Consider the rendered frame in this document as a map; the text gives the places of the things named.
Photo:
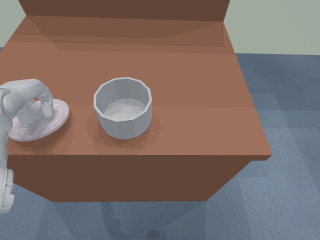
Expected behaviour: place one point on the lid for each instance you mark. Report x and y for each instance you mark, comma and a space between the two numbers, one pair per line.
41, 127

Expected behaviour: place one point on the left robot hand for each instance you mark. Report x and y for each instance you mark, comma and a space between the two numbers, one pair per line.
30, 89

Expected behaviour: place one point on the knob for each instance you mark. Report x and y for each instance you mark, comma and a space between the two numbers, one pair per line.
36, 108

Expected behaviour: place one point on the robot left forearm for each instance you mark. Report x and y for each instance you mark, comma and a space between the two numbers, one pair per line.
11, 101

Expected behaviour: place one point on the pot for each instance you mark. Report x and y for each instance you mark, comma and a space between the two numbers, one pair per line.
124, 107

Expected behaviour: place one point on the table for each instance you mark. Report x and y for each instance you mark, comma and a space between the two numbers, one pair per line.
204, 128

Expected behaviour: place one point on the left robot upper arm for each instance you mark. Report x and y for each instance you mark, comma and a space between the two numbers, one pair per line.
6, 189

